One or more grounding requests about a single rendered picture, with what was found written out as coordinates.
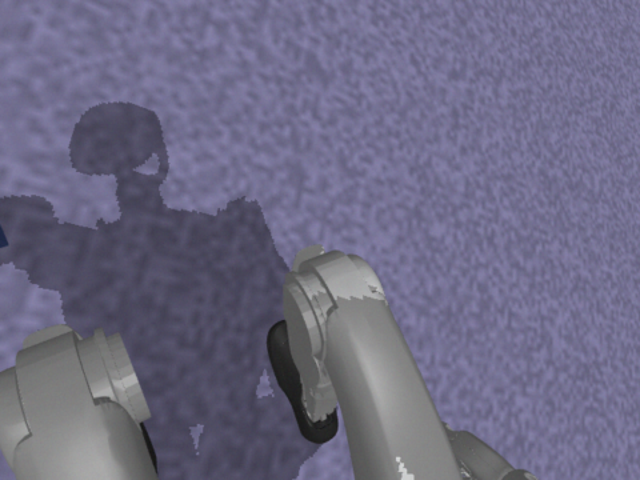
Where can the small box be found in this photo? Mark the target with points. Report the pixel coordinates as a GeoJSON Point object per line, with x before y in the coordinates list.
{"type": "Point", "coordinates": [3, 240]}

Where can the left robot foot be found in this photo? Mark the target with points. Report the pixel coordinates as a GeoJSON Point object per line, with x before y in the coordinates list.
{"type": "Point", "coordinates": [149, 446]}

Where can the right robot foot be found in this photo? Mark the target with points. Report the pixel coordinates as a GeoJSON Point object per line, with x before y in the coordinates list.
{"type": "Point", "coordinates": [288, 379]}

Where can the right robot hand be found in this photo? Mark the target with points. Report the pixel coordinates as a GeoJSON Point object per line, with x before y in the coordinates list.
{"type": "Point", "coordinates": [476, 459]}

